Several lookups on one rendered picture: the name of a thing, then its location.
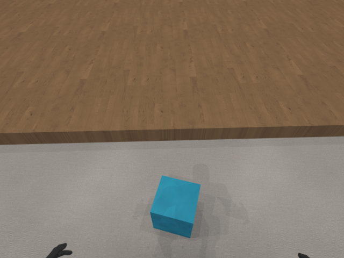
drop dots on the left robot hand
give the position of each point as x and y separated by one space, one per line
59 251

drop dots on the carton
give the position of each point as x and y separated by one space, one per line
174 206

